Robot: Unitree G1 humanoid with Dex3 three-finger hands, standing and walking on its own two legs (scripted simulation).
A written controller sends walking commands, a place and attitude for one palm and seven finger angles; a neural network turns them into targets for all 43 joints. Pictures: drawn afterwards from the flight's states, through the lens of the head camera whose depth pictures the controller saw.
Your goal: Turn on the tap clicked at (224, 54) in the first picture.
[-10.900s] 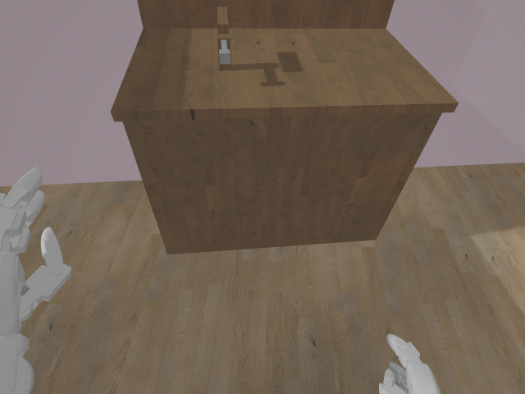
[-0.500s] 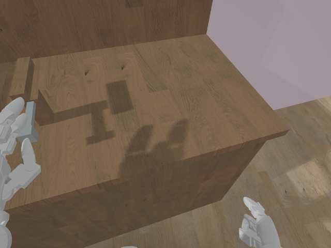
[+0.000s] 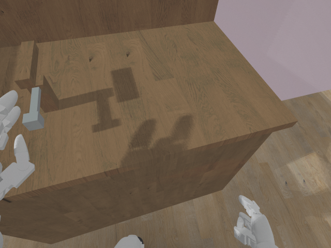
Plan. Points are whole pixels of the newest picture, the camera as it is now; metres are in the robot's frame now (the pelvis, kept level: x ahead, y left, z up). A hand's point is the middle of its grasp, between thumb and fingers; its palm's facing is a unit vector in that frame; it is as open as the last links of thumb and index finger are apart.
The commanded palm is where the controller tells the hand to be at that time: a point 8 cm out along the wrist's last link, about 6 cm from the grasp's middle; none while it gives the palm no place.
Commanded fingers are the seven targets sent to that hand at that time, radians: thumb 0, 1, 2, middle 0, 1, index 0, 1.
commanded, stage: shuffle to correct the standing spot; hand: left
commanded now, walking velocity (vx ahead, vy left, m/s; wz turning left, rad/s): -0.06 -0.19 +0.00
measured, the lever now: (33, 121) +0.33 +0.31 +0.12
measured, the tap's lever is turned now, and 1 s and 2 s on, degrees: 0 0 0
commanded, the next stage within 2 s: come to a stop and stand still in 1.90 s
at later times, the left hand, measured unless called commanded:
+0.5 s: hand (43, 147) +0.24 +0.23 +0.17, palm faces +0.33 -0.86 -0.39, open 7.4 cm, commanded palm +0.19 +0.27 +0.18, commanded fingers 0.00 0.90 0.90 -0.20 -0.30 -0.20 -0.30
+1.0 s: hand (30, 168) +0.21 +0.23 +0.17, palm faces +0.32 -0.85 -0.43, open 7.4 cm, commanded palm +0.16 +0.28 +0.18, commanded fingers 0.00 0.90 0.90 -0.20 -0.30 -0.20 -0.30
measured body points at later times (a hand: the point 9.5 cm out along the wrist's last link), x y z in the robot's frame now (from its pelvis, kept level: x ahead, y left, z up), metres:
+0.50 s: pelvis +0.03 -0.01 +0.01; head +0.06 +0.00 +0.45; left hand +0.22 +0.27 +0.19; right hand +0.22 -0.24 -0.07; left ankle +0.08 +0.14 -0.73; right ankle +0.03 -0.10 -0.73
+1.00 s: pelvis +0.00 +0.00 +0.00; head +0.06 +0.01 +0.44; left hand +0.19 +0.28 +0.20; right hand +0.18 -0.22 -0.09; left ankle +0.08 +0.14 -0.73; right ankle +0.03 -0.10 -0.73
